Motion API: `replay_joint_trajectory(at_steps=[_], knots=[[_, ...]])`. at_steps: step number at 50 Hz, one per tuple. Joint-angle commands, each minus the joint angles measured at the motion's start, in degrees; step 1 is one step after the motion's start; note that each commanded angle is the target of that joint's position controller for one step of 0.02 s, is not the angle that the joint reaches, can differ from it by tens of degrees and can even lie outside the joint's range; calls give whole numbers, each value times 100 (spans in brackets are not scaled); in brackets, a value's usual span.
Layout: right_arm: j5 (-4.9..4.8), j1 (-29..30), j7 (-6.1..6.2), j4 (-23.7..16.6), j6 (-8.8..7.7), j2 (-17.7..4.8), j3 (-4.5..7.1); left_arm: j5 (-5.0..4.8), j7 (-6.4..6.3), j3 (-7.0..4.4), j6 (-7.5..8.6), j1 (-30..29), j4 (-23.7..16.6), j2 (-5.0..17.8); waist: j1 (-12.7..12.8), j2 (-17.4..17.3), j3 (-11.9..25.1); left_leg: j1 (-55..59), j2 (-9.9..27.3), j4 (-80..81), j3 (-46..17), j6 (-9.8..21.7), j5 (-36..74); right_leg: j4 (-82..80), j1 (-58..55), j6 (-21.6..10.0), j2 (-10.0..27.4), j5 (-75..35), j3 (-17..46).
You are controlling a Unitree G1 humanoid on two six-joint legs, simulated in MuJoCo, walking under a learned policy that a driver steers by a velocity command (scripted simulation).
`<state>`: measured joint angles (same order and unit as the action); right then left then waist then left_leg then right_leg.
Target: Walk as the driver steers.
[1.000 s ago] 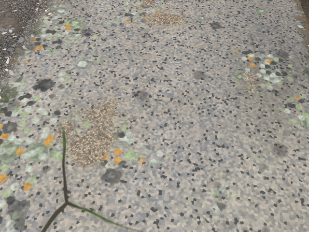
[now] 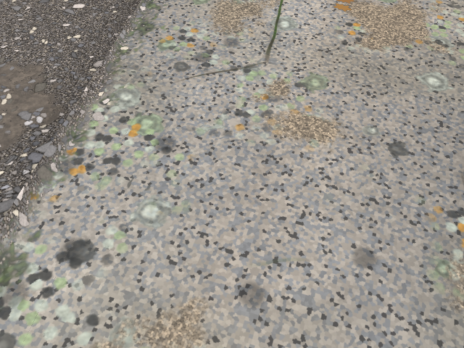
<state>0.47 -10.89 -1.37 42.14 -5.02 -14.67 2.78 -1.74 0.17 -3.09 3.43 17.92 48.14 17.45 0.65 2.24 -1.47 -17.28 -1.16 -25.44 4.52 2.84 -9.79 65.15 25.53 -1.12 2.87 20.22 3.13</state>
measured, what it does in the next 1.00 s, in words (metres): walks ahead, turning right: right foot, then left foot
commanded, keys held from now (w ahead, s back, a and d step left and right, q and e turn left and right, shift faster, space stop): w+e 0.54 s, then w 0.46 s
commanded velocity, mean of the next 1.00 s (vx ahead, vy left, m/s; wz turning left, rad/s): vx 0.50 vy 0.00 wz -0.37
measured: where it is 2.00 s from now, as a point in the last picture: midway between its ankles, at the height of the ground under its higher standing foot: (329, 211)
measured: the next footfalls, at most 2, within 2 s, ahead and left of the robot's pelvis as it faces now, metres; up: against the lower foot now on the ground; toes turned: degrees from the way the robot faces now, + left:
right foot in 0.40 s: +0.36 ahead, -0.17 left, +0.00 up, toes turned -16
left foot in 0.90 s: +0.71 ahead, -0.07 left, +0.00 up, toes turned -23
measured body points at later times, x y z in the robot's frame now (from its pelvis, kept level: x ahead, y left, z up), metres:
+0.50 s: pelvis +0.27 -0.07 -0.01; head +0.31 -0.09 +0.43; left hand +0.49 +0.15 -0.11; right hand +0.28 -0.37 -0.13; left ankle +0.16 +0.10 -0.64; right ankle +0.32 -0.16 -0.74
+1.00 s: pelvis +0.57 -0.11 -0.01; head +0.59 -0.12 +0.44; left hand +0.73 +0.12 -0.13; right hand +0.61 -0.42 -0.10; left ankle +0.67 -0.06 -0.74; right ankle +0.39 -0.18 -0.65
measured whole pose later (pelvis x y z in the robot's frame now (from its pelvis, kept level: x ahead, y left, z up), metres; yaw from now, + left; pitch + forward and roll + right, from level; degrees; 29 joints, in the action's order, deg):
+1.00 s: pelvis +0.57 -0.11 -0.01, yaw -24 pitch +2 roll +0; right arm -0.2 -8.3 -1.9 43.2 -6.1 -15.6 2.8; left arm -1.3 -0.1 -3.0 2.9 20.1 45.1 16.7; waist 1.0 1.4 -1.1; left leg -22.6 -2.0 -30.0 1.9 2.9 -9.2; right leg 64.2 17.9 -2.2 -2.3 25.2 5.1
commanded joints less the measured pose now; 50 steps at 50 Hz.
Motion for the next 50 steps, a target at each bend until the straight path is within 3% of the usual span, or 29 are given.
replay_joint_trajectory(at_steps=[1, 5, 9, 14, 17, 18, 19, 20, 21, 22, 23, 24, 25, 26, 29, 34, 38, 41, 43, 44, 45, 46, 47, 48, 49, 50], knots=[[33, -114, 14, -118, -166, -567, 182, -13, -23, -141, -66, 152, -330, 337, -24, -775, 248, 925, 1574, 1639, -1360, 859, 635, 51, 977, 92, 483, -548, 314], [69, -209, 95, 116, -201, -730, 252, 33, -24, -147, -136, -276, -511, 237, -44, -552, -6, 1009, 1536, 1820, -556, 839, 1382, -696, 1483, 202, 469, -1490, 434], [24, -315, 170, 250, -138, -884, 281, 58, 117, -76, -81, -956, -728, 92, -283, -461, -198, 1174, 1409, 1894, 151, 662, 1518, -2014, 1300, 129, 380, -2461, -4], [-98, -772, 211, 512, 69, -1082, 357, 54, 292, -30, -82, -1735, -1194, 54, -533, -408, -431, 2196, 1737, 1520, 459, 577, 2122, -2787, 1622, -123, 257, -1992, -408], [-152, -629, 271, 485, 204, -1300, 419, 53, 357, -148, -118, -1468, -1312, 277, -202, -695, -55, 2509, 1770, 560, 699, 388, 4554, -2855, 843, -433, -197, -1141, -871], [-161, -564, 298, 461, 255, -1368, 436, 44, 350, -246, -136, -987, -1232, 446, 93, -777, 243, 2456, 1718, -177, 769, 316, 5301, -2858, 199, -575, -430, -901, -1005], [-187, -443, 321, 430, 284, -1371, 423, 34, 297, -410, -144, -132, -1032, 716, 589, -686, 679, 2010, 1528, -1318, 895, 151, 5221, -3248, -1046, -784, -657, -1197, -1004], [-93, -508, 336, 337, 237, -1180, 339, 35, 172, -610, -205, 768, -828, 1198, 955, -123, 1205, 647, 1265, -3033, 894, -107, 3494, -3461, -2812, -1107, -132, -1292, 42], [97, -1094, 218, 40, 65, -296, 62, -11, 138, -668, -160, 552, -869, 1750, 183, 1310, 1649, -2006, 16, -5007, 324, -453, -2135, -3933, -4689, -2200, 1311, -482, 3294], [-106, -486, 120, -14, -179, -726, 110, 39, 158, -524, -82, 745, -1019, 1273, 631, 613, 2259, -2647, -37, -5550, -963, -345, -2418, -4706, -4979, -2330, 1611, 47, 4397], [-310, 75, 70, -205, -302, -969, 177, 91, 167, -437, -12, 533, -987, 988, 683, 368, 1441, -3041, 242, -5391, -1012, -203, -1865, -4836, -4429, -2023, 1459, -384, 3560], [-252, 150, 96, -218, -361, -906, 151, 70, 163, -393, 23, 175, -1024, 848, 410, -85, 938, -2846, 491, -4869, -984, -143, -1361, -4830, -3574, -1819, 1204, -937, 2863], [-99, 147, 136, -149, -357, -932, 186, 75, 153, -335, 24, -207, -1099, 662, 172, -234, 604, -2484, 650, -4378, -949, -191, -1120, -4891, -2799, -1683, 982, -1567, 2330], [-41, 21, 137, -124, -293, -980, 226, 150, 125, -285, 32, -415, -1204, 544, -28, -101, 522, -2072, 759, -4146, -992, -240, -935, -5006, -2285, -1651, 846, -2042, 2047], [20, -137, 133, -90, -94, -778, 201, 135, 51, -283, 64, -461, -1214, 592, -195, -85, 393, -1749, 786, -3461, -796, -507, -589, -5245, -1570, -1653, 679, -2801, 1472], [5, 820, 79, -301, -80, -459, 47, 109, -61, -285, 52, -43, -955, 702, 212, 134, 143, -1398, 562, -1369, -584, -636, 1418, -5309, -1203, -1199, 232, -2536, 639], [-93, 1387, -12, -476, -142, -578, 55, 75, -42, -286, 48, 339, -716, 758, 469, 200, -67, -1468, 435, -622, -641, -471, 1737, -5188, -1721, -1145, 559, -1899, 951], [-78, 1421, -80, -555, -200, -709, 97, 82, -73, -306, -12, 467, -582, 790, 401, 272, -121, -1670, 389, -324, -677, -217, 1105, -4825, -2452, -1060, 899, -2309, 1231], [-78, 992, -84, -465, -227, -832, 158, 88, -92, -324, -63, 349, -569, 836, 129, 405, 46, -1096, 228, -185, -504, -14, 656, -4372, -2642, -922, 885, -3386, 1207], [-58, 355, -57, -277, -239, -984, 253, 99, -93, -291, -85, 254, -592, 769, -210, 334, 450, -189, 98, -46, -359, 153, 786, -3658, -2567, -795, 613, -4218, 988], [11, -557, -27, -115, -247, -1241, 334, 160, -94, -197, -89, 194, -694, 575, -615, 101, 1247, 1355, 681, -325, -915, 494, 1046, -2364, -1869, -602, 308, -3785, 734], [72, -1287, -10, 26, -203, -1728, 475, 111, -76, -64, -8, 953, -743, 147, -523, -1231, 2180, 3627, 1973, -162, -3237, 1402, 149, -165, 240, -116, -569, -1534, 249], [-82, -1494, -63, 175, -164, -1359, 386, 67, -57, -42, 67, 915, -711, 254, -613, -1801, 2281, 3961, 2329, 729, -4776, 1599, -1099, 659, 1319, -51, -791, 1263, 583], [-154, -1126, -46, 120, -139, -1039, 279, -29, -30, -152, 104, 360, -808, 692, -662, -1199, 1332, 3288, 2188, 874, -4209, 1309, -1805, 1041, 1855, -90, -418, 973, 663], [-101, -715, -19, 31, -90, -913, 227, -20, -25, -143, 126, -93, -926, 707, -559, -748, 769, 2482, 1973, 975, -3499, 1112, -1583, 887, 1860, -115, -118, 477, 397], [-44, -429, -22, 13, -64, -794, 173, 68, -23, -148, 137, -344, -986, 650, -413, -531, 305, 1714, 1735, 1166, -2974, 1060, -1044, 486, 1739, -100, 75, 123, 256]])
